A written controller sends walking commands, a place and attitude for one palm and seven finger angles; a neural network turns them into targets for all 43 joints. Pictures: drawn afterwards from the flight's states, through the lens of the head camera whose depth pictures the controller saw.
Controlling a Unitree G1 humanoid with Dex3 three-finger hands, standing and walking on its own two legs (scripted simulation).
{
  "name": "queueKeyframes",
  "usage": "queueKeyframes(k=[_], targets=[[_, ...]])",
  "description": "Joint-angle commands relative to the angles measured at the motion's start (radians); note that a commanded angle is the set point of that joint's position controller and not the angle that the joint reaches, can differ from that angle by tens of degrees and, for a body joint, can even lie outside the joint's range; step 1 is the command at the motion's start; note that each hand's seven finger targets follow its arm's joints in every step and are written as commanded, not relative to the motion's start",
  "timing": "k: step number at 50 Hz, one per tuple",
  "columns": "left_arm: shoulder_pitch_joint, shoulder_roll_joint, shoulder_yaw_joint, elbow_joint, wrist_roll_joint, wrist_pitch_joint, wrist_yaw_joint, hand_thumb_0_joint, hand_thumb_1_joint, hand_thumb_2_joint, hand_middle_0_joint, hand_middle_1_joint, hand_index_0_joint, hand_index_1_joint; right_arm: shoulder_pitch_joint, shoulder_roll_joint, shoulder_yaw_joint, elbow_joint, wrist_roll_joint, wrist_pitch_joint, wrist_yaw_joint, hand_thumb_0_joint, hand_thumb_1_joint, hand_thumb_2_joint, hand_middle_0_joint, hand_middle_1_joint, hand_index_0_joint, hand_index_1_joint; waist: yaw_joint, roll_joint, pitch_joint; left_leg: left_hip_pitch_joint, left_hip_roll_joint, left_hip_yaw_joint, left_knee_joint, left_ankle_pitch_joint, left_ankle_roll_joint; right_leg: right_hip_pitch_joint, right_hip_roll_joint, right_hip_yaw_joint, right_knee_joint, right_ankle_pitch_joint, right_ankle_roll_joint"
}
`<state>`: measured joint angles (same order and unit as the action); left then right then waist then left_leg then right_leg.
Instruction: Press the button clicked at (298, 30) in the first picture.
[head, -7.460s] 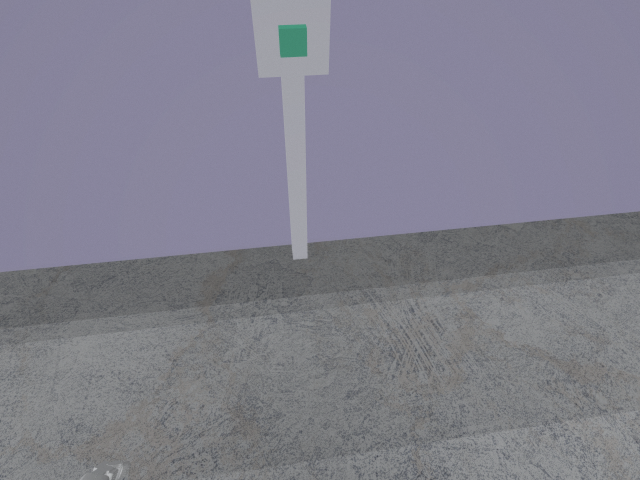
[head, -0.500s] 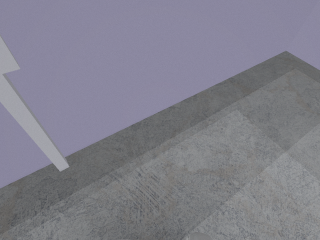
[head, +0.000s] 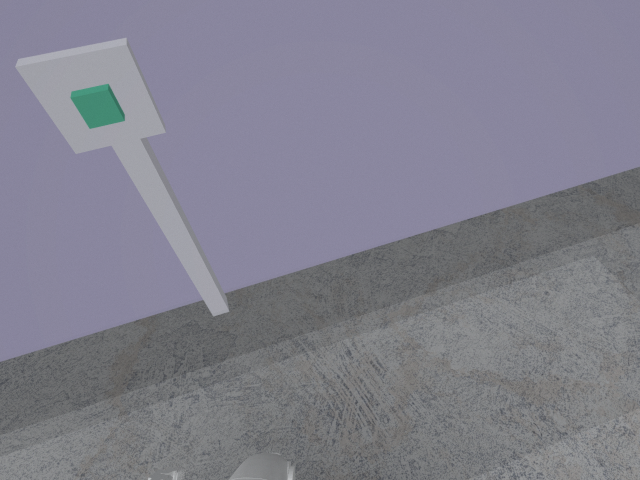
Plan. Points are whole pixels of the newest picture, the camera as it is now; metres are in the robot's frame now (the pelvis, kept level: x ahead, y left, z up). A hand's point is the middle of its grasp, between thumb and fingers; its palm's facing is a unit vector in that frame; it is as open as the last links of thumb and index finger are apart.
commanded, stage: turn to face it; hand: left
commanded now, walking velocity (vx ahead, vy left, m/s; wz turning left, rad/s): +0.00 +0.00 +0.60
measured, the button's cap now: (99, 105) +0.71 +0.43 +0.10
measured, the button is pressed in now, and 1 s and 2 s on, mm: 0 0 0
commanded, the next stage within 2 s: take the last steps up to it in 0.62 s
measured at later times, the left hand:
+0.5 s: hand out of the picture +0.01 +0.26 -0.17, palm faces +0.27 -0.93 -0.26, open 7.4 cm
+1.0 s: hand out of the picture -0.09 +0.19 -0.17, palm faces +0.42 -0.88 -0.20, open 7.3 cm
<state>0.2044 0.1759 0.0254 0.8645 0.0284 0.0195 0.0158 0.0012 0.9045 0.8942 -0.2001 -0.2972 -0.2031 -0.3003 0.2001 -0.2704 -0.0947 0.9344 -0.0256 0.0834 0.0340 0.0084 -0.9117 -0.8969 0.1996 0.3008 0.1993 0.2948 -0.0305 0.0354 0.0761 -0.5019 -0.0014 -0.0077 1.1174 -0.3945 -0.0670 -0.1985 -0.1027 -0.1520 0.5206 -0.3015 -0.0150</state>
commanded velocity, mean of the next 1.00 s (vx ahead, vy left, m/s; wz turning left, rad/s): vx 0.09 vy -0.01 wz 0.25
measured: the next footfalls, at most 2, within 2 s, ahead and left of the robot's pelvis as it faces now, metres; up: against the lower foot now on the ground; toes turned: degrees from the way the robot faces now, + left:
left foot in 0.22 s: +0.03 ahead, +0.15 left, +0.00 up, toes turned +14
right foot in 0.64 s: +0.08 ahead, -0.08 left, +0.00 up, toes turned +11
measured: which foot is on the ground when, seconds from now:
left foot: up 0.00-0.20, down 0.22-0.64, up 0.66-1.00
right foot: down 0.00-0.22, up 0.24-0.62, down 0.64-1.00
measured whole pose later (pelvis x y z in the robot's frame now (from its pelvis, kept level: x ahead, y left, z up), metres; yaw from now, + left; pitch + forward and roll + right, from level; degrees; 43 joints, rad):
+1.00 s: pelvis -0.01 +0.02 +0.00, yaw +21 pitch -1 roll +0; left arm 0.34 0.17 0.04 1.04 0.04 -0.02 0.00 0.00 0.91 0.89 -0.20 -0.30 -0.20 -0.30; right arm 0.27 -0.20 -0.06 1.05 -0.03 0.04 0.02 0.01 -0.91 -0.90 0.20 0.30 0.20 0.29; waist 0.04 0.00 -0.01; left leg -0.28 0.06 0.07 0.70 -0.42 -0.02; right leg -0.20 -0.08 -0.16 0.42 -0.21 -0.01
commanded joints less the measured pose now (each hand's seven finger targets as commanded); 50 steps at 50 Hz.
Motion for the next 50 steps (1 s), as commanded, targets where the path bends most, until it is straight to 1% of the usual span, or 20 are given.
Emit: queueKeyframes(k=[1,6,9,10,11,12,13,15,17,25,29,30,31,32,33,35,38,46,48,50], targets=[[0.061,0.235,0.065,-0.047,-0.001,-0.026,0.018,0.000,0.900,0.900,-0.200,-0.300,-0.200,-0.300,-0.107,-0.048,-0.001,-0.101,0.008,-0.023,0.002,0.000,-0.900,-0.900,0.200,0.300,0.200,0.300,0.062,-0.233,-0.061,-0.040,0.028,0.047,-0.109,-0.024,-0.014,0.113,-0.242,0.101,-0.162,0.445,-0.100],[0.092,0.269,0.080,-0.024,0.003,-0.016,0.015,0.000,0.900,0.900,-0.200,-0.300,-0.200,-0.300,-0.126,-0.034,0.018,-0.107,0.015,-0.042,-0.001,0.000,-0.900,-0.900,0.200,0.300,0.200,0.300,0.084,-0.262,-0.108,0.090,0.012,0.117,-0.371,-0.042,0.012,0.154,-0.265,0.055,-0.072,0.580,-0.097],[0.078,0.262,0.083,-0.011,-0.009,-0.008,0.009,0.000,0.900,0.900,-0.200,-0.300,-0.200,-0.300,-0.040,-0.069,0.011,-0.090,0.010,-0.056,-0.008,0.000,-0.900,-0.900,0.200,0.300,0.200,0.300,0.032,-0.215,-0.144,0.287,0.010,0.129,-0.647,0.158,0.039,0.082,-0.238,-0.019,0.085,0.534,-0.020],[0.080,0.234,0.080,-0.027,-0.017,-0.004,0.004,0.000,0.900,0.900,-0.200,-0.300,-0.200,-0.300,0.025,-0.145,-0.007,-0.078,0.005,-0.067,-0.010,0.000,-0.900,-0.900,0.200,0.300,0.200,0.300,-0.009,-0.049,-0.199,0.493,0.124,-0.014,-0.720,0.379,0.092,-0.099,-0.189,-0.048,0.265,0.362,0.034],[0.053,0.157,0.059,-0.072,-0.021,-0.004,-0.005,0.000,0.900,0.900,-0.200,-0.300,-0.200,-0.300,0.097,-0.258,-0.033,-0.069,0.004,-0.072,-0.017,0.000,-0.900,-0.900,0.200,0.300,0.200,0.300,-0.045,0.277,-0.217,0.626,0.396,-0.361,-0.728,0.820,0.236,-0.382,-0.048,-0.050,0.485,-0.309,0.107],[-0.023,0.172,0.047,-0.095,-0.009,0.009,0.007,0.000,0.900,0.900,-0.200,-0.300,-0.200,-0.300,0.156,-0.266,-0.030,-0.039,0.012,-0.065,-0.023,0.000,-0.900,-0.900,0.200,0.300,0.200,0.300,-0.070,0.210,-0.221,0.560,0.432,-0.338,-0.722,0.819,0.292,-0.371,-0.039,0.065,0.584,-0.395,0.094],[-0.047,0.153,0.052,-0.083,-0.013,0.010,0.012,0.000,0.900,0.900,-0.200,-0.300,-0.200,-0.300,0.127,-0.237,-0.026,-0.040,0.009,-0.070,-0.038,0.000,-0.900,-0.900,0.200,0.300,0.200,0.300,-0.060,0.232,-0.205,0.533,0.395,-0.330,-0.721,0.778,0.297,-0.409,-0.039,0.105,0.633,-0.352,0.094],[-0.045,0.167,0.058,-0.045,-0.016,0.010,0.002,0.000,0.900,0.900,-0.200,-0.300,-0.200,-0.300,0.005,-0.168,-0.002,-0.068,0.003,-0.069,-0.047,0.000,-0.900,-0.900,0.200,0.300,0.200,0.300,-0.014,0.156,-0.102,0.394,0.297,-0.229,-0.746,0.656,0.256,-0.373,-0.040,0.131,0.646,-0.207,0.095],[0.014,0.162,0.057,-0.013,-0.013,0.011,-0.006,0.000,0.900,0.900,-0.200,-0.300,-0.200,-0.300,-0.043,-0.143,0.009,-0.085,0.005,-0.077,-0.047,0.000,-0.900,-0.900,0.200,0.300,0.200,0.300,0.019,0.124,-0.111,0.374,0.245,-0.160,-0.754,0.649,0.226,-0.324,-0.026,0.116,0.612,-0.139,0.098],[0.006,0.125,0.041,-0.017,-0.017,0.012,0.001,0.000,0.900,0.900,-0.200,-0.300,-0.200,-0.300,-0.020,-0.142,0.004,-0.065,0.001,-0.067,-0.044,0.000,-0.900,-0.900,0.200,0.300,0.200,0.300,0.008,0.117,-0.111,0.352,0.244,-0.213,-0.766,0.532,0.245,-0.209,0.029,0.098,0.320,-0.146,0.093],[0.094,0.123,0.041,0.013,-0.021,-0.007,0.006,0.000,0.900,0.900,-0.200,-0.300,-0.200,-0.300,-0.044,-0.126,0.003,-0.058,0.005,-0.061,-0.041,0.000,-0.900,-0.900,0.200,0.300,0.200,0.300,0.051,0.114,-0.115,0.252,0.204,-0.217,-0.699,0.489,0.203,-0.016,0.061,0.077,0.040,0.011,0.079],[0.129,0.137,0.044,0.025,-0.018,-0.016,0.009,0.000,0.900,0.900,-0.200,-0.300,-0.200,-0.300,-0.045,-0.103,0.005,-0.057,0.011,-0.062,-0.039,0.000,-0.900,-0.900,0.200,0.300,0.200,0.300,0.068,0.059,-0.126,0.201,0.161,-0.195,-0.638,0.407,0.163,0.075,0.039,0.093,-0.098,0.108,0.075],[0.137,0.199,0.053,0.027,-0.005,-0.030,0.016,0.000,0.900,0.900,-0.200,-0.300,-0.200,-0.300,-0.019,-0.048,0.012,-0.061,0.020,-0.064,-0.033,0.000,-0.900,-0.900,0.200,0.300,0.200,0.300,0.065,-0.126,-0.128,0.082,0.066,-0.103,-0.492,0.213,0.096,0.164,-0.117,0.252,-0.197,0.156,0.030],[0.130,0.277,0.067,0.015,0.004,-0.034,0.019,0.000,0.900,0.900,-0.200,-0.300,-0.200,-0.300,-0.025,-0.004,0.019,-0.088,0.020,-0.059,-0.029,0.000,-0.900,-0.900,0.200,0.300,0.200,0.300,0.066,-0.327,-0.089,-0.033,-0.049,-0.007,-0.301,-0.135,0.041,0.137,-0.335,0.459,-0.250,0.295,-0.087],[0.126,0.269,0.069,0.008,-0.008,-0.035,0.019,0.000,0.900,0.900,-0.200,-0.300,-0.200,-0.300,-0.031,-0.055,0.006,-0.075,0.010,-0.039,-0.035,0.000,-0.900,-0.900,0.200,0.300,0.200,0.300,0.081,-0.297,-0.104,0.019,-0.011,-0.083,-0.147,-0.184,0.046,0.011,-0.365,0.472,-0.280,0.213,-0.143],[0.028,0.218,0.060,-0.004,-0.007,-0.028,0.020,0.000,0.900,0.900,-0.200,-0.300,-0.200,-0.300,-0.030,-0.049,-0.003,-0.038,0.008,-0.028,-0.026,0.000,-0.900,-0.900,0.200,0.300,0.200,0.300,0.040,-0.192,-0.024,-0.011,0.003,-0.075,0.037,-0.073,0.046,-0.068,-0.270,0.366,-0.284,0.084,-0.137],[0.011,0.167,0.048,0.004,-0.003,-0.037,0.018,0.000,0.900,0.900,-0.200,-0.300,-0.200,-0.300,0.037,-0.020,0.005,0.004,0.000,-0.030,-0.017,0.000,-0.900,-0.900,0.200,0.300,0.200,0.300,0.021,-0.194,-0.036,0.021,0.027,-0.025,0.019,0.029,0.029,-0.061,-0.193,0.238,-0.299,-0.027,-0.086],[0.186,0.176,0.051,0.129,0.007,-0.056,0.003,0.000,0.900,0.900,-0.200,-0.300,-0.200,-0.300,-0.014,0.032,0.022,0.016,-0.002,-0.068,-0.008,0.000,-0.900,-0.900,0.200,0.300,0.200,0.300,0.091,-0.198,-0.015,0.077,0.060,0.086,-0.367,-0.037,0.045,0.024,-0.211,0.271,-0.377,-0.253,-0.121],[0.184,0.180,0.053,0.150,0.006,-0.053,0.001,0.000,0.900,0.900,-0.200,-0.300,-0.200,-0.300,0.036,0.045,0.029,0.035,0.000,-0.080,-0.012,0.000,-0.900,-0.900,0.200,0.300,0.200,0.300,0.073,-0.197,-0.034,0.162,0.048,0.111,-0.480,-0.046,0.058,0.008,-0.196,0.253,-0.351,-0.247,-0.124],[0.151,0.167,0.053,0.168,-0.006,-0.046,-0.002,0.000,0.900,0.900,-0.200,-0.300,-0.200,-0.300,0.141,0.057,0.037,0.079,0.001,-0.094,-0.023,0.000,-0.900,-0.900,0.200,0.300,0.200,0.300,0.023,-0.168,-0.055,0.356,0.027,0.154,-0.656,0.066,0.061,-0.089,-0.141,0.184,-0.280,-0.279,-0.083]])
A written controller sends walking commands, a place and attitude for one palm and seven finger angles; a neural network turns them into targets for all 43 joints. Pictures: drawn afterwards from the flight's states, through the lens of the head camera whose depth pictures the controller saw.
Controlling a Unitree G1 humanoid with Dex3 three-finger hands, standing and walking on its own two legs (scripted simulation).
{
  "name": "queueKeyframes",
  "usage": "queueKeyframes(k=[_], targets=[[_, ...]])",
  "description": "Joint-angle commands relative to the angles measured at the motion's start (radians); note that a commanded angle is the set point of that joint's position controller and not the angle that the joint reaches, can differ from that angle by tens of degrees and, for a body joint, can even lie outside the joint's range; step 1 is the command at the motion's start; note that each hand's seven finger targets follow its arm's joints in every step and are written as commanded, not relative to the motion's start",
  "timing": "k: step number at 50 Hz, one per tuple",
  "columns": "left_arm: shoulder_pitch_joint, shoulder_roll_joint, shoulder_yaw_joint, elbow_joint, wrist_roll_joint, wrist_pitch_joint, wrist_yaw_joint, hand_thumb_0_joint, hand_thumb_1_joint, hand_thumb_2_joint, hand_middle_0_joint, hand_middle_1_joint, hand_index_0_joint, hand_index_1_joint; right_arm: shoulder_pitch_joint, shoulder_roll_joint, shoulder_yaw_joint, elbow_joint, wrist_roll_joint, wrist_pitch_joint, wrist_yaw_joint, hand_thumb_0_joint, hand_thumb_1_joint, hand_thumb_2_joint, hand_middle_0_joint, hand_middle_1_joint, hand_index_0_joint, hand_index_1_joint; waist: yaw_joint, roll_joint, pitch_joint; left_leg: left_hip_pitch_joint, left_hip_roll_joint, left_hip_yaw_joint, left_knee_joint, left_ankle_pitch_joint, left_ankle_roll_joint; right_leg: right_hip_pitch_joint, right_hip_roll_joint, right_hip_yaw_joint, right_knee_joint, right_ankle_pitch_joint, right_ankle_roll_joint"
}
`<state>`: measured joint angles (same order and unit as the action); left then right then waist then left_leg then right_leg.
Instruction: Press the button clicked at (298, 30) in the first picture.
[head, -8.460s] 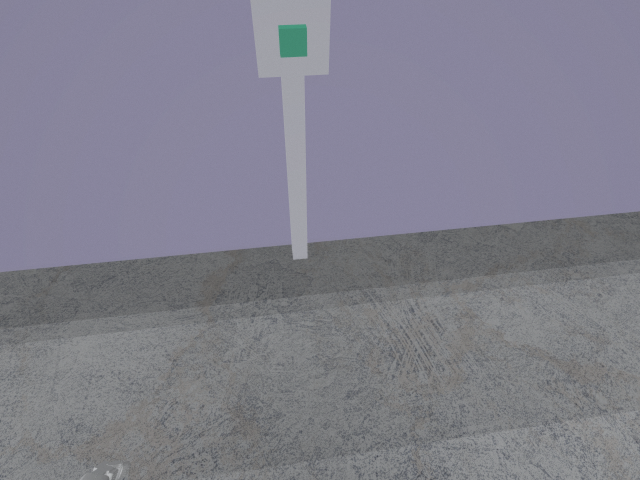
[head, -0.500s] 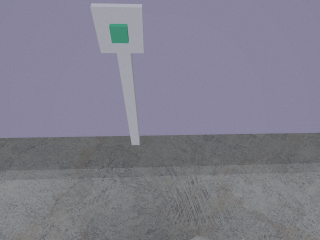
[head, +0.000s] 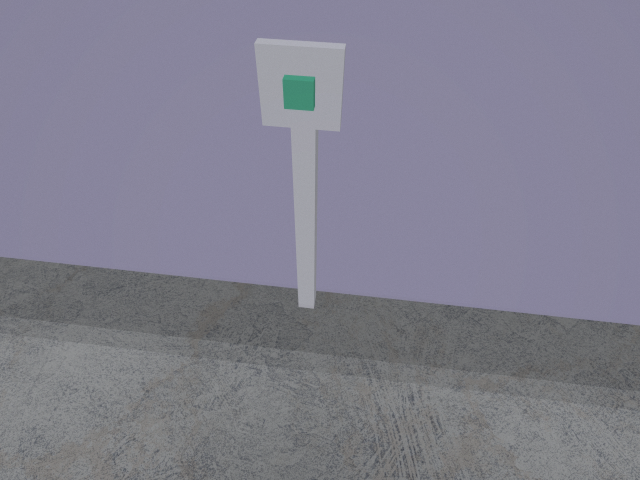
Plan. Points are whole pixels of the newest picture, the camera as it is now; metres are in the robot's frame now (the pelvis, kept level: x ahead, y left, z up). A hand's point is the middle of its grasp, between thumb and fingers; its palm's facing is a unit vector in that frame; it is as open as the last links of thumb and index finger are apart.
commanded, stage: take the last steps up to it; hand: left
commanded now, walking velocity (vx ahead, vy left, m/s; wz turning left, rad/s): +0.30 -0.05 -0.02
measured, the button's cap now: (299, 92) +0.82 +0.12 +0.10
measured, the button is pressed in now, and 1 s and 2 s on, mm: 0 0 0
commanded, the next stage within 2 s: come to a stop and stand still in 0.82 s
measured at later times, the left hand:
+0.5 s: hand (232, 428) +0.23 +0.16 -0.18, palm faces -0.07 -0.98 -0.17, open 7.4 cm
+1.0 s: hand (244, 415) +0.26 +0.15 -0.20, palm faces +0.07 -0.99 -0.13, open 7.3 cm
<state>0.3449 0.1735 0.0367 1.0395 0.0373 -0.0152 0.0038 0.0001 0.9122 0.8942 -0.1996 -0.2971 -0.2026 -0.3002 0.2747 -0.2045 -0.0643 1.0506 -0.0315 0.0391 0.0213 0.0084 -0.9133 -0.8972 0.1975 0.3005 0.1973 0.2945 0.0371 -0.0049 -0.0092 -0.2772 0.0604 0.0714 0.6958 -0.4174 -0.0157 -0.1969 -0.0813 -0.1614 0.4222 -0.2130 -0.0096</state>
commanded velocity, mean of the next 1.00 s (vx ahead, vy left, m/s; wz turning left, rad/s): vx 0.19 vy -0.05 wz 0.00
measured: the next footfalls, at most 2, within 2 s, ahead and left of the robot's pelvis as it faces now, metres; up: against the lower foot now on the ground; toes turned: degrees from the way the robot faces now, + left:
left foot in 0.06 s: +0.03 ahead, +0.13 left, +0.00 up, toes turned +6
right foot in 0.52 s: +0.28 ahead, -0.14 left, +0.00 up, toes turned -10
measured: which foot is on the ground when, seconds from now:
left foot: up 0.00-0.04, down 0.06-0.52, up 0.54-0.92, down 0.94-1.00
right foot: down 0.00-0.06, up 0.08-0.50, down 0.52-0.96, up 0.98-1.00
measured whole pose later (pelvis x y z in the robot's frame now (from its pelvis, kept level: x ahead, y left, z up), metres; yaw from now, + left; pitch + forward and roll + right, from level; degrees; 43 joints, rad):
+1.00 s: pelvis +0.29 -0.01 -0.01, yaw -1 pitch -2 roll -1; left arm 0.34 0.17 0.03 1.14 0.02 -0.01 0.01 0.00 0.92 0.89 -0.20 -0.30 -0.20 -0.30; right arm 0.15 -0.14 -0.02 1.02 -0.03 -0.05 0.00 0.00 -0.91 -0.90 0.20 0.30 0.20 0.29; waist 0.04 -0.04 0.03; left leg -0.32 0.06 0.14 0.58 -0.23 0.04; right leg -0.18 -0.04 -0.13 0.63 -0.43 0.00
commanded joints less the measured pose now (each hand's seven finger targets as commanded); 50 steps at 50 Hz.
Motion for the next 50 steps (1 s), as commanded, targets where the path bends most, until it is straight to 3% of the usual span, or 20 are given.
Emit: queueKeyframes(k=[1,3,4,6,10,20,22,24,25,26,27,28,30,32,34,42,45,46,48,50], targets=[[-0.006,0.142,0.035,-0.004,-0.022,-0.006,0.006,0.000,0.900,0.900,-0.200,-0.300,-0.200,-0.300,0.133,-0.029,0.007,-0.005,0.010,-0.060,-0.020,0.000,-0.900,-0.900,0.200,0.300,0.200,0.300,-0.075,-0.049,0.028,0.253,-0.016,0.047,-0.316,0.092,0.012,-0.183,-0.122,0.149,-0.099,-0.379,-0.055],[-0.052,0.034,0.013,-0.055,-0.025,-0.002,-0.008,0.000,0.900,0.900,-0.200,-0.300,-0.200,-0.300,0.255,-0.180,-0.025,0.019,-0.002,-0.066,-0.039,0.000,-0.900,-0.900,0.200,0.300,0.200,0.300,-0.131,0.342,0.104,0.313,0.329,-0.446,-0.570,-0.314,0.144,-0.479,0.041,-0.020,0.328,-0.327,0.020],[-0.141,0.066,0.020,-0.084,-0.009,0.001,-0.010,0.000,0.900,0.900,-0.200,-0.300,-0.200,-0.300,0.247,-0.192,-0.029,0.020,-0.003,-0.064,-0.040,0.000,-0.900,-0.900,0.200,0.300,0.200,0.300,-0.146,0.295,0.170,0.203,0.375,-0.525,-0.629,-0.400,0.183,-0.506,0.005,0.068,0.465,-0.309,0.004],[-0.137,0.071,0.029,-0.056,-0.006,0.002,-0.023,0.000,0.900,0.900,-0.200,-0.300,-0.200,-0.300,0.160,-0.117,-0.004,0.009,0.002,-0.075,-0.049,0.000,-0.900,-0.900,0.200,0.300,0.200,0.300,-0.093,0.203,0.241,0.120,0.311,-0.397,-0.632,-0.245,0.168,-0.514,-0.032,0.120,0.606,-0.177,0.008],[-0.058,0.048,0.025,0.001,-0.009,0.000,-0.031,0.000,0.900,0.900,-0.200,-0.300,-0.200,-0.300,0.163,-0.067,0.015,0.026,0.013,-0.108,-0.058,0.000,-0.900,-0.900,0.200,0.300,0.200,0.300,-0.050,0.132,0.147,0.224,0.214,-0.168,-0.562,0.208,0.139,-0.479,-0.032,0.103,0.641,-0.022,0.038],[-0.270,0.024,0.022,-0.075,-0.021,-0.002,-0.034,0.000,0.900,0.900,-0.200,-0.300,-0.200,-0.300,0.246,-0.058,0.002,0.085,-0.001,-0.110,-0.061,0.000,-0.900,-0.900,0.200,0.300,0.200,0.300,-0.090,0.149,0.190,0.230,0.247,-0.070,-0.485,0.492,0.155,-0.395,-0.030,0.057,0.306,0.001,0.019],[-0.250,0.035,0.027,-0.071,-0.021,-0.010,-0.033,0.000,0.900,0.900,-0.200,-0.300,-0.200,-0.300,0.236,-0.071,-0.003,0.088,-0.003,-0.107,-0.059,0.000,-0.900,-0.900,0.200,0.300,0.200,0.300,-0.075,0.144,0.172,0.211,0.247,-0.067,-0.430,0.563,0.147,-0.283,0.005,0.029,0.239,-0.022,-0.002],[-0.067,0.062,0.038,-0.013,-0.017,-0.027,-0.030,0.000,0.900,0.900,-0.200,-0.300,-0.200,-0.300,0.213,-0.082,-0.004,0.089,0.004,-0.103,-0.058,0.000,-0.900,-0.900,0.200,0.300,0.200,0.300,0.013,0.104,0.066,0.193,0.190,-0.005,-0.209,0.728,0.107,-0.024,0.068,-0.021,0.124,0.034,-0.023],[0.087,0.118,0.052,0.038,-0.012,-0.041,-0.024,0.000,0.900,0.900,-0.200,-0.300,-0.200,-0.300,0.208,-0.072,-0.004,0.087,0.014,-0.107,-0.051,0.000,-0.900,-0.900,0.200,0.300,0.200,0.300,0.078,0.046,-0.026,0.063,0.149,0.020,0.000,0.662,0.073,0.224,0.021,0.046,0.096,0.074,-0.049],[0.217,0.233,0.084,0.070,-0.007,-0.053,-0.007,0.000,0.900,0.900,-0.200,-0.300,-0.200,-0.300,0.252,-0.005,0.006,0.061,0.028,-0.112,-0.041,0.000,-0.900,-0.900,0.200,0.300,0.200,0.300,0.109,-0.210,-0.174,-0.182,0.021,0.089,0.331,0.212,0.030,0.471,-0.256,0.402,0.022,0.123,-0.144],[0.252,0.283,0.083,0.074,-0.028,-0.048,-0.001,0.000,0.900,0.900,-0.200,-0.300,-0.200,-0.300,0.202,-0.003,0.011,0.017,0.035,-0.103,-0.045,0.000,-0.900,-0.900,0.200,0.300,0.200,0.300,0.096,-0.207,-0.179,-0.283,-0.042,-0.014,0.597,-0.183,0.032,0.429,-0.414,0.635,-0.109,0.220,-0.223],[0.152,0.265,0.080,0.054,-0.029,-0.044,0.002,0.000,0.900,0.900,-0.200,-0.300,-0.200,-0.300,0.144,0.001,0.004,0.011,0.034,-0.097,-0.043,0.000,-0.900,-0.900,0.200,0.300,0.200,0.300,0.083,-0.172,-0.134,-0.307,0.015,-0.085,0.676,-0.125,0.042,0.289,-0.394,0.612,-0.152,0.004,-0.231],[-0.036,0.154,0.049,0.000,-0.024,-0.038,0.010,0.000,0.900,0.900,-0.200,-0.300,-0.200,-0.300,0.074,0.001,-0.001,-0.005,0.013,-0.082,-0.033,0.000,-0.900,-0.900,0.200,0.300,0.200,0.300,0.013,-0.060,0.050,-0.321,0.087,-0.088,0.653,0.028,0.040,0.009,-0.317,0.456,-0.216,-0.229,-0.186],[-0.106,0.092,0.028,-0.015,-0.016,-0.045,0.016,0.000,0.900,0.900,-0.200,-0.300,-0.200,-0.300,0.139,0.032,0.000,0.019,0.002,-0.060,-0.027,0.000,-0.900,-0.900,0.200,0.300,0.200,0.300,-0.056,-0.079,0.048,-0.217,0.094,-0.064,0.535,0.090,0.019,-0.116,-0.240,0.280,-0.240,-0.155,-0.136],[-0.115,0.067,0.025,-0.022,-0.010,-0.048,0.016,0.000,0.900,0.900,-0.200,-0.300,-0.200,-0.300,0.164,0.039,0.003,0.016,-0.002,-0.044,-0.024,0.000,-0.900,-0.900,0.200,0.300,0.200,0.300,-0.084,-0.114,0.054,-0.166,0.088,-0.029,0.413,0.106,-0.002,-0.178,-0.199,0.181,-0.250,-0.089,-0.124],[-0.017,0.127,0.026,0.027,-0.013,-0.053,0.005,0.000,0.900,0.900,-0.200,-0.300,-0.200,-0.300,-0.044,0.012,0.013,-0.059,0.008,-0.070,-0.006,0.000,-0.900,-0.900,0.200,0.300,0.200,0.300,-0.025,-0.094,0.063,-0.134,0.045,0.025,0.003,0.142,-0.011,-0.002,-0.195,0.193,-0.197,0.080,-0.158],[-0.023,0.120,0.025,0.034,-0.021,-0.042,0.008,0.000,0.900,0.900,-0.200,-0.300,-0.200,-0.300,-0.003,-0.005,0.018,-0.036,0.009,-0.085,-0.013,0.000,-0.900,-0.900,0.200,0.300,0.200,0.300,-0.056,-0.062,0.053,0.064,0.017,0.053,-0.178,0.237,-0.010,-0.054,-0.154,0.151,-0.099,0.050,-0.112],[-0.011,0.097,0.019,0.037,-0.024,-0.036,0.007,0.000,0.900,0.900,-0.200,-0.300,-0.200,-0.300,0.044,-0.032,0.016,-0.015,0.008,-0.094,-0.017,0.000,-0.900,-0.900,0.200,0.300,0.200,0.300,-0.070,0.012,0.025,0.176,0.034,0.020,-0.247,0.287,-0.004,-0.097,-0.108,0.119,0.001,0.035,-0.080],[0.048,0.018,-0.002,0.029,-0.029,-0.025,0.011,0.000,0.900,0.900,-0.200,-0.300,-0.200,-0.300,0.117,-0.147,0.003,-0.002,0.006,-0.091,-0.036,0.000,-0.900,-0.900,0.200,0.300,0.200,0.300,-0.071,0.315,-0.030,0.284,0.330,-0.303,-0.360,0.643,0.134,-0.220,0.033,0.019,0.298,-0.292,0.015],[0.029,0.034,-0.009,0.052,-0.029,-0.002,0.027,0.000,0.900,0.900,-0.200,-0.300,-0.200,-0.300,0.016,-0.101,0.028,-0.004,0.011,-0.079,-0.065,0.000,-0.900,-0.900,0.200,0.300,0.200,0.300,-0.045,0.241,0.000,0.180,0.325,-0.262,-0.383,0.864,0.177,-0.174,-0.004,0.125,0.410,-0.368,0.033]])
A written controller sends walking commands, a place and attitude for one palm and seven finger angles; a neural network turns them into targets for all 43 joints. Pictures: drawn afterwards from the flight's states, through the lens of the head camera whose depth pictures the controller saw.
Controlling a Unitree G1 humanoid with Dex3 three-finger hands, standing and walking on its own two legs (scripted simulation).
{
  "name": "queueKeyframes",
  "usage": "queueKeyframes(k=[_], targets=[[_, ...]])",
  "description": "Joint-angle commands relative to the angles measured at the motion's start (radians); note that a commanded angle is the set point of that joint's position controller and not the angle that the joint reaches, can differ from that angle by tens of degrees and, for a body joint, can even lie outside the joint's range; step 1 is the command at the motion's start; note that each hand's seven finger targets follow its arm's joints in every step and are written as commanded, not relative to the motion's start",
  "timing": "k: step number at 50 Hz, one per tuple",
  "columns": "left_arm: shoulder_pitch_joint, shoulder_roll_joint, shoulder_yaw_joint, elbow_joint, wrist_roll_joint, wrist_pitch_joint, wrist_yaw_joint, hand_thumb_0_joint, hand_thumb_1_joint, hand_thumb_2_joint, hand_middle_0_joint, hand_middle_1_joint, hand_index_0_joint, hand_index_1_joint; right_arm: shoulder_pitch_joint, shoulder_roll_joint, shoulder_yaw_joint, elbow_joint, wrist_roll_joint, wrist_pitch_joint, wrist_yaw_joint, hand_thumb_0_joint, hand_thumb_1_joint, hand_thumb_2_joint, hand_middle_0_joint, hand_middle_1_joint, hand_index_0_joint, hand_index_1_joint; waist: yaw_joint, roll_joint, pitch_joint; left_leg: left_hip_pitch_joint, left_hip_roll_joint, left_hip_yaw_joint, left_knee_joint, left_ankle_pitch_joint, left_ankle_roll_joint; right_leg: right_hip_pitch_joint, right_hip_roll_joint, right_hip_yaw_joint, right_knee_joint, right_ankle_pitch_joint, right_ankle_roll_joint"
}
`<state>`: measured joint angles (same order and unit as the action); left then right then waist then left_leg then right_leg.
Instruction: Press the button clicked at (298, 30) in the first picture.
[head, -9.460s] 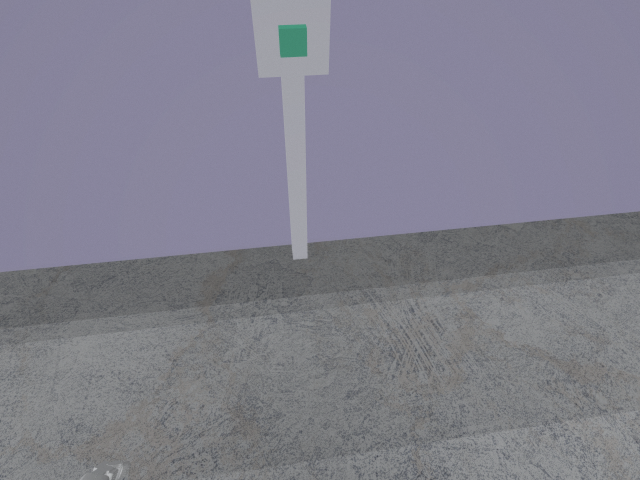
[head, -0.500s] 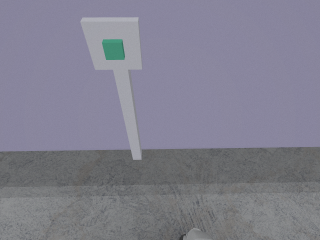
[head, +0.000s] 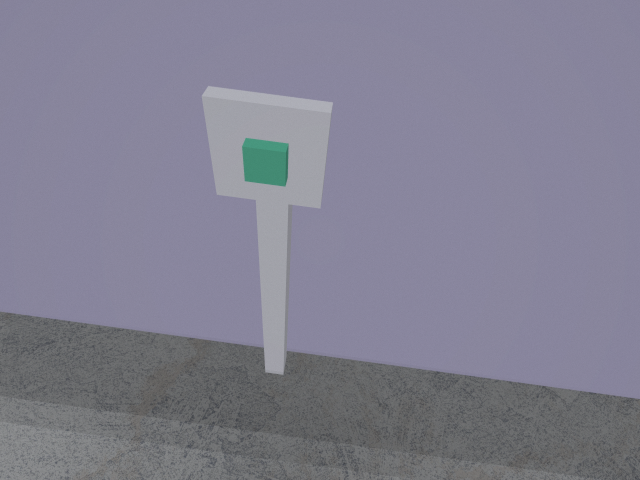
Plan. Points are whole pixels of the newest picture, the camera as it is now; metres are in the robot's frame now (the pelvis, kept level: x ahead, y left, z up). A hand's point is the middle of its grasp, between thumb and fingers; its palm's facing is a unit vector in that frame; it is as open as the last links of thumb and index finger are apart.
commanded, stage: come to a stop and stand still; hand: left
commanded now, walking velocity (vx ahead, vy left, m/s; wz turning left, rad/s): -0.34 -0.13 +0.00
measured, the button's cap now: (266, 161) +0.52 +0.15 +0.11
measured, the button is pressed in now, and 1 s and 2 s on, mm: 0 0 0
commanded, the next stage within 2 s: look again from close up in 0.90 s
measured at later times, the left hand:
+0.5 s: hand out of the picture +0.04 +0.13 -0.16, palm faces -0.01 -0.96 -0.27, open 7.4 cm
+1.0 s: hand out of the picture -0.03 +0.09 -0.16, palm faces +0.02 -0.98 -0.19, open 7.3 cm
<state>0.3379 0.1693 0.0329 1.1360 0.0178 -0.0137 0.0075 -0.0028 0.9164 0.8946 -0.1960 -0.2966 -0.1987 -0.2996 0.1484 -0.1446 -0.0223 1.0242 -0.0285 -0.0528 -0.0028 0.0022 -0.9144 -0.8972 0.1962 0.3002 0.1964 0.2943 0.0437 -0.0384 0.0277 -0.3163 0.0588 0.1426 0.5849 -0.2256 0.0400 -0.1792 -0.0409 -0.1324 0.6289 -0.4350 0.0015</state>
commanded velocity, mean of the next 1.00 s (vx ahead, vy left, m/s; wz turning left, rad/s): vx -0.04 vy -0.02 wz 0.00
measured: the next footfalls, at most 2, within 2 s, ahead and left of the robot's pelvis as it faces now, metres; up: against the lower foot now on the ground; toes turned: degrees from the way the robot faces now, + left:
right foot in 0.40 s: +0.04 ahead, -0.17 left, +0.00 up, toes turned -5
left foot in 0.66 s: +0.01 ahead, +0.06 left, +0.00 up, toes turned +2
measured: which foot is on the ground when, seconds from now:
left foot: down 0.00-0.40, up 0.42-0.64, down 0.66-1.00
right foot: up 0.00-0.38, down 0.40-1.00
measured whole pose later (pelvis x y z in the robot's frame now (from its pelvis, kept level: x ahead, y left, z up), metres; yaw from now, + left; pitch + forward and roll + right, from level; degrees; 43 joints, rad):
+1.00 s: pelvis -0.03 -0.08 +0.01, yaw -2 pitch -1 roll +0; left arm 0.28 0.13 0.02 1.14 0.01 0.01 0.02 0.00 0.92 0.89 -0.20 -0.30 -0.20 -0.30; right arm 0.33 -0.12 -0.01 1.16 -0.02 0.00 -0.03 0.00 -0.91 -0.90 0.20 0.30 0.20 0.29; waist 0.00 0.01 0.03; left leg -0.15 0.05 0.05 0.40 -0.23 -0.04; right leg -0.22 0.01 -0.09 0.41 -0.17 -0.05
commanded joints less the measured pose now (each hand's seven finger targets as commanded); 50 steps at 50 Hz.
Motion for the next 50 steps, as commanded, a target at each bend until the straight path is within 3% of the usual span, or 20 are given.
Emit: queueKeyframes(k=[1,3,7,11,15,17,18,19,20,21,22,24,29,31,32,33,36,42,49,50], targets=[[0.040,0.038,-0.007,-0.031,-0.008,0.001,0.024,0.000,0.900,0.900,-0.200,-0.300,-0.200,-0.300,0.102,-0.147,-0.011,0.017,0.012,0.015,-0.045,0.000,-0.900,-0.900,0.200,0.300,0.200,0.300,-0.040,0.212,-0.020,0.207,0.306,-0.285,-0.254,0.761,0.128,-0.180,-0.056,0.104,0.195,-0.105,0.027],[0.048,0.050,-0.004,-0.024,-0.009,0.014,0.024,0.000,0.900,0.900,-0.200,-0.300,-0.200,-0.300,0.065,-0.153,-0.019,0.019,0.019,0.021,-0.051,0.000,-0.900,-0.900,0.200,0.300,0.200,0.300,-0.035,0.164,-0.044,0.249,0.285,-0.220,-0.228,0.865,0.122,-0.180,-0.059,0.102,0.168,-0.036,0.037],[0.032,0.064,0.023,-0.071,0.002,0.049,0.027,0.000,0.900,0.900,-0.200,-0.300,-0.200,-0.300,0.061,-0.182,-0.055,-0.003,0.017,0.047,-0.057,0.000,-0.900,-0.900,0.200,0.300,0.200,0.300,-0.044,0.118,-0.074,0.236,0.313,-0.193,-0.223,0.791,0.150,-0.238,-0.036,0.119,0.342,-0.033,0.039],[0.006,0.050,0.036,-0.116,0.004,0.063,0.026,0.000,0.900,0.900,-0.200,-0.300,-0.200,-0.300,0.018,-0.180,-0.065,-0.029,0.009,0.059,-0.044,0.000,-0.900,-0.900,0.200,0.300,0.200,0.300,-0.040,0.178,-0.073,0.160,0.280,-0.154,-0.231,0.585,0.136,-0.242,-0.021,0.118,0.380,-0.010,0.041],[0.009,0.038,0.026,-0.134,0.002,0.049,0.024,0.000,0.900,0.900,-0.200,-0.300,-0.200,-0.300,-0.008,-0.180,-0.071,-0.037,0.002,0.064,-0.029,0.000,-0.900,-0.900,0.200,0.300,0.200,0.300,-0.032,0.251,-0.067,0.101,0.259,-0.167,-0.237,0.329,0.110,-0.136,-0.026,0.075,0.139,0.013,0.027],[0.054,0.051,0.023,-0.114,0.006,0.033,0.023,0.000,0.900,0.900,-0.200,-0.300,-0.200,-0.300,0.002,-0.176,-0.073,-0.032,0.009,0.069,-0.022,0.000,-0.900,-0.900,0.200,0.300,0.200,0.300,-0.013,0.187,-0.081,0.062,0.211,-0.144,-0.172,0.189,0.063,-0.024,-0.010,0.042,-0.080,0.172,0.029],[0.070,0.080,0.024,-0.111,0.011,0.024,0.025,0.000,0.900,0.900,-0.200,-0.300,-0.200,-0.300,0.022,-0.147,-0.071,-0.031,0.015,0.070,-0.018,0.000,-0.900,-0.900,0.200,0.300,0.200,0.300,-0.009,0.095,-0.074,0.028,0.152,-0.114,-0.095,0.076,0.016,0.018,-0.040,0.083,-0.218,0.262,0.026],[0.021,0.156,0.027,-0.126,0.019,0.010,0.030,0.000,0.900,0.900,-0.200,-0.300,-0.200,-0.300,0.054,-0.078,-0.059,-0.042,0.025,0.075,-0.013,0.000,-0.900,-0.900,0.200,0.300,0.200,0.300,-0.044,-0.120,-0.031,-0.062,0.048,-0.047,0.018,-0.137,-0.049,-0.011,-0.210,0.306,-0.320,0.321,-0.035],[-0.027,0.202,0.028,-0.150,0.013,0.010,0.026,0.000,0.900,0.900,-0.200,-0.300,-0.200,-0.300,0.036,-0.056,-0.047,-0.061,0.024,0.084,-0.006,0.000,-0.900,-0.900,0.200,0.300,0.200,0.300,-0.038,-0.186,0.003,-0.056,-0.005,-0.067,0.110,-0.288,-0.062,-0.121,-0.314,0.358,-0.379,0.334,-0.115],[-0.045,0.204,0.031,-0.157,0.014,0.011,0.025,0.000,0.900,0.900,-0.200,-0.300,-0.200,-0.300,-0.002,-0.065,-0.049,-0.070,0.019,0.100,-0.009,0.000,-0.900,-0.900,0.200,0.300,0.200,0.300,-0.019,-0.198,0.005,-0.039,-0.002,-0.115,0.194,-0.322,-0.054,-0.193,-0.308,0.385,-0.406,0.246,-0.156],[-0.079,0.180,0.029,-0.153,0.013,0.009,0.029,0.000,0.900,0.900,-0.200,-0.300,-0.200,-0.300,0.015,-0.072,-0.047,-0.062,0.014,0.102,-0.010,0.000,-0.900,-0.900,0.200,0.300,0.200,0.300,-0.040,-0.238,0.021,-0.041,0.002,-0.129,0.230,-0.282,-0.047,-0.199,-0.282,0.378,-0.401,0.229,-0.164],[-0.135,0.142,0.020,-0.157,0.010,0.008,0.027,0.000,0.900,0.900,-0.200,-0.300,-0.200,-0.300,0.078,-0.076,-0.045,-0.014,0.017,0.092,-0.010,0.000,-0.900,-0.900,0.200,0.300,0.200,0.300,-0.065,-0.150,0.014,-0.022,-0.005,-0.124,0.262,-0.212,-0.048,-0.159,-0.217,0.275,-0.350,0.316,-0.154],[-0.095,0.130,0.023,-0.122,0.001,0.006,0.030,0.000,0.900,0.900,-0.200,-0.300,-0.200,-0.300,0.130,-0.053,-0.024,0.030,0.017,0.073,-0.020,0.000,-0.900,-0.900,0.200,0.300,0.200,0.300,-0.044,-0.096,-0.008,0.059,0.000,-0.108,0.002,-0.134,-0.061,-0.070,-0.186,0.240,-0.303,0.347,-0.139],[-0.095,0.112,0.014,-0.105,-0.011,0.007,0.028,0.000,0.900,0.900,-0.200,-0.300,-0.200,-0.300,0.183,-0.057,-0.015,0.065,0.018,0.057,-0.026,0.000,-0.900,-0.900,0.200,0.300,0.200,0.300,-0.057,-0.011,-0.024,0.177,0.020,-0.149,-0.179,0.043,-0.047,-0.105,-0.143,0.220,-0.266,0.291,-0.086],[-0.081,0.089,0.009,-0.098,-0.014,0.006,0.024,0.000,0.900,0.900,-0.200,-0.300,-0.200,-0.300,0.177,-0.077,-0.013,0.069,0.016,0.049,-0.028,0.000,-0.900,-0.900,0.200,0.300,0.200,0.300,-0.039,0.050,-0.020,0.180,0.067,-0.203,-0.209,0.124,-0.029,-0.098,-0.092,0.187,-0.254,0.278,-0.051],[-0.079,0.080,0.006,-0.100,-0.013,0.007,0.024,0.000,0.900,0.900,-0.200,-0.300,-0.200,-0.300,0.160,-0.093,-0.013,0.067,0.014,0.046,-0.031,0.000,-0.900,-0.900,0.200,0.300,0.200,0.300,-0.027,0.057,-0.001,0.129,0.092,-0.214,-0.220,0.109,-0.022,-0.067,-0.070,0.178,-0.273,0.264,-0.030],[-0.078,0.090,0.008,-0.067,-0.015,0.009,0.024,0.000,0.900,0.900,-0.200,-0.300,-0.200,-0.300,0.151,-0.074,-0.005,0.090,0.014,0.043,-0.031,0.000,-0.900,-0.900,0.200,0.300,0.200,0.300,-0.019,0.127,0.001,0.067,0.073,-0.195,-0.262,0.024,-0.033,0.025,-0.067,0.164,-0.279,0.260,-0.025],[-0.063,0.089,0.004,-0.044,-0.011,0.010,0.023,0.000,0.900,0.900,-0.200,-0.300,-0.200,-0.300,0.210,-0.057,-0.005,0.107,0.011,0.056,-0.029,0.000,-0.900,-0.900,0.200,0.300,0.200,0.300,-0.035,0.041,0.072,0.078,0.035,-0.154,-0.267,-0.079,-0.041,-0.046,-0.074,0.198,-0.369,0.078,-0.028],[-0.024,0.066,0.002,-0.029,-0.010,0.001,0.024,0.000,0.900,0.900,-0.200,-0.300,-0.200,-0.300,0.255,-0.045,0.001,0.113,0.012,0.045,-0.032,0.000,-0.900,-0.900,0.200,0.300,0.200,0.300,-0.043,0.021,0.050,0.098,0.035,-0.145,-0.268,-0.037,-0.036,-0.047,-0.075,0.199,-0.365,0.113,-0.030],[0.079,0.090,-0.009,-0.007,0.005,-0.027,0.068,0.000,0.900,0.900,-0.200,-0.300,-0.200,-0.300,0.130,-0.095,0.001,0.048,0.014,0.025,-0.018,0.000,-0.900,-0.900,0.200,0.300,0.200,0.300,0.008,0.005,0.076,0.002,0.037,-0.085,-0.046,-0.049,-0.065,-0.004,-0.136,0.241,-0.304,0.558,0.012]])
